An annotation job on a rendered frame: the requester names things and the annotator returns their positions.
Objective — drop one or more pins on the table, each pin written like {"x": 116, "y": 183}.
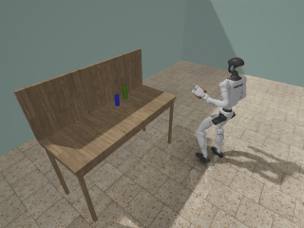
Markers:
{"x": 75, "y": 118}

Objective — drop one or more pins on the robot left hand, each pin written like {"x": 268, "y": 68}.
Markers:
{"x": 199, "y": 92}

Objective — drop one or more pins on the robot left shin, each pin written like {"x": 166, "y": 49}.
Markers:
{"x": 202, "y": 143}

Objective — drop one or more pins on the robot left upper arm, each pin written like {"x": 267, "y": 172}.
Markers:
{"x": 224, "y": 91}

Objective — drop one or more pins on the left robot forearm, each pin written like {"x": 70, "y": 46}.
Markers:
{"x": 212, "y": 101}

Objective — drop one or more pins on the robot right upper arm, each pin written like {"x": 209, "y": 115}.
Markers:
{"x": 243, "y": 91}

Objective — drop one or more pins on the humanoid robot torso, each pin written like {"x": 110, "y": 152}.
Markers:
{"x": 234, "y": 92}

